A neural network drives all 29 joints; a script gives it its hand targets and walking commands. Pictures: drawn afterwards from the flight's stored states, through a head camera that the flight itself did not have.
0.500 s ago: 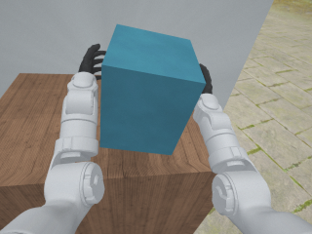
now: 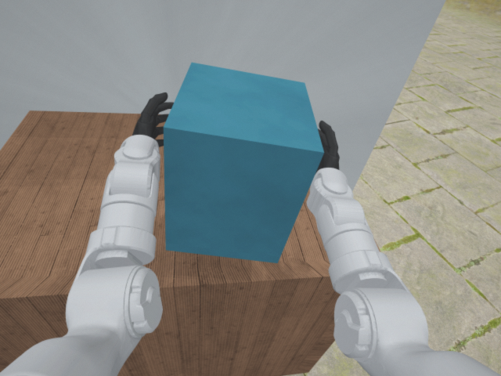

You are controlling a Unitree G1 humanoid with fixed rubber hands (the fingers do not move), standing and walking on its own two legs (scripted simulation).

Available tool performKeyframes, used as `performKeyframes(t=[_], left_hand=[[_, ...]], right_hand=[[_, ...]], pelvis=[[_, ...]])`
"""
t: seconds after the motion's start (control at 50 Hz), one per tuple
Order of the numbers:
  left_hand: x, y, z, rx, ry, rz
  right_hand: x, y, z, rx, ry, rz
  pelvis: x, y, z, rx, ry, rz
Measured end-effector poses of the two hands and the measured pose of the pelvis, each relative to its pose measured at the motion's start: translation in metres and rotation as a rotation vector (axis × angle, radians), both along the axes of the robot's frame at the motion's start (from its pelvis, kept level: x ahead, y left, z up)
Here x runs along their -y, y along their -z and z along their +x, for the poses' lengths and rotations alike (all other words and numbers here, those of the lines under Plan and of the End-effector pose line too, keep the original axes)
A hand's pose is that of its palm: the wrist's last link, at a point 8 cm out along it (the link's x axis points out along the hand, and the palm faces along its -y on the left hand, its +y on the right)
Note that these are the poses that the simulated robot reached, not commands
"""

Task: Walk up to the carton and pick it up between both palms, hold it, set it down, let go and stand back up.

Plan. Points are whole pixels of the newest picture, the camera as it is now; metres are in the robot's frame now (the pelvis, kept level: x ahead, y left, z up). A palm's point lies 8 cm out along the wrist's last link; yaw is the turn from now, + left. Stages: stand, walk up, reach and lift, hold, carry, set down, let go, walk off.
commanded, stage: set down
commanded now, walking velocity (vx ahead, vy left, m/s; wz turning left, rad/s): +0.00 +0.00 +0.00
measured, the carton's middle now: (235, 165) +0.42 +0.00 +0.14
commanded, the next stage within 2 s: none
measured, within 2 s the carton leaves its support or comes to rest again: rests again in 1.50 s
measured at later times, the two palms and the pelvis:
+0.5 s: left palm (150, 151) +0.43 +0.14 +0.15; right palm (318, 181) +0.38 -0.14 +0.14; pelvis +0.01 +0.01 +0.00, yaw -1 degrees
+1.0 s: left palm (152, 160) +0.43 +0.14 +0.13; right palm (316, 191) +0.37 -0.14 +0.12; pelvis +0.01 +0.01 +0.00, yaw -1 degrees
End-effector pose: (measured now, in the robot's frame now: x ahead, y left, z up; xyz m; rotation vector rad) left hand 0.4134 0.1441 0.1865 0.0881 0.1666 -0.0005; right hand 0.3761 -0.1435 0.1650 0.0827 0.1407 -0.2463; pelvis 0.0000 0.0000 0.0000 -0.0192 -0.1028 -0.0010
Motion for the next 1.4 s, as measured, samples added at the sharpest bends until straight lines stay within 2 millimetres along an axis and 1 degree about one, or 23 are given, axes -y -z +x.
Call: performKeyframes(t=[0.18, 0.48, 0.74, 1.18, 1.4], left_hand=[[0.001, 0.008, 0.007, -0.016, 0.016, 0.001], [0.000, 0.032, 0.014, -0.053, 0.042, -0.002], [0.002, 0.045, 0.021, -0.074, 0.063, -0.003], [0.002, 0.063, 0.014, -0.089, 0.064, -0.016], [-0.001, 0.068, 0.012, -0.083, 0.062, -0.033]], right_hand=[[0.001, 0.006, 0.003, -0.014, 0.016, 0.004], [-0.001, 0.027, 0.002, -0.046, 0.041, 0.009], [-0.001, 0.039, 0.002, -0.063, 0.064, 0.010], [-0.001, 0.059, -0.005, -0.065, 0.065, -0.008], [-0.003, 0.061, -0.007, -0.042, 0.066, -0.012]], pelvis=[[-0.002, 0.000, 0.003, -0.011, 0.007, 0.001], [-0.005, 0.000, 0.007, -0.037, 0.013, 0.001], [-0.007, 0.000, 0.010, -0.061, 0.020, 0.001], [-0.005, -0.001, 0.008, -0.068, 0.021, 0.002], [-0.005, -0.001, 0.006, -0.065, 0.023, 0.004]])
